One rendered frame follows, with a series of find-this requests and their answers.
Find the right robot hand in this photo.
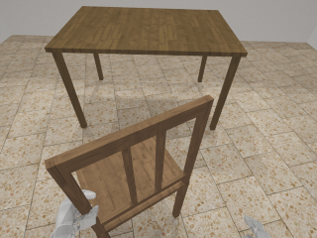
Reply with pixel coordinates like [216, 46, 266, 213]
[243, 215, 271, 238]

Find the table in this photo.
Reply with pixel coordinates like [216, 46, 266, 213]
[45, 6, 248, 131]

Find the left robot forearm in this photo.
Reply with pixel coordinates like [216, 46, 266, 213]
[50, 225, 76, 238]

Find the chair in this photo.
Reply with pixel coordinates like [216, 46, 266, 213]
[45, 94, 214, 238]

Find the left robot hand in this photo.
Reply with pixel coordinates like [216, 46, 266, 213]
[54, 189, 99, 232]

